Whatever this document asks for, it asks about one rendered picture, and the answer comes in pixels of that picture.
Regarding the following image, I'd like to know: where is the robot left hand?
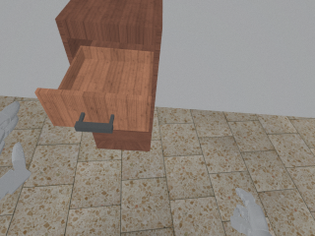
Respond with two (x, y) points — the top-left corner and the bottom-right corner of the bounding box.
(0, 101), (32, 201)

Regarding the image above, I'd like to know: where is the handle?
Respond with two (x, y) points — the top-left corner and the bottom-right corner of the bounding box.
(74, 112), (115, 134)

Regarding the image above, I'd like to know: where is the robot right hand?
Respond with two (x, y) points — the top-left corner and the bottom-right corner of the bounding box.
(230, 187), (270, 236)

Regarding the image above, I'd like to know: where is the drawer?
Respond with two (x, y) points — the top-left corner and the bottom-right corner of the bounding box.
(34, 45), (154, 132)

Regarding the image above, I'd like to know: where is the cabinet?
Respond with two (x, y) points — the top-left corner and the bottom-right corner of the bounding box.
(55, 0), (163, 151)

